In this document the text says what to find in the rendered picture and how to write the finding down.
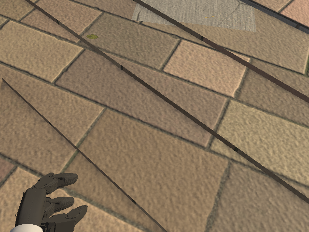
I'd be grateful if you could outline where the left robot hand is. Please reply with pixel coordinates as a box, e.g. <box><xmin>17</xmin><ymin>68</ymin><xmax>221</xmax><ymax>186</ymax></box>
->
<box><xmin>14</xmin><ymin>172</ymin><xmax>88</xmax><ymax>232</ymax></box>

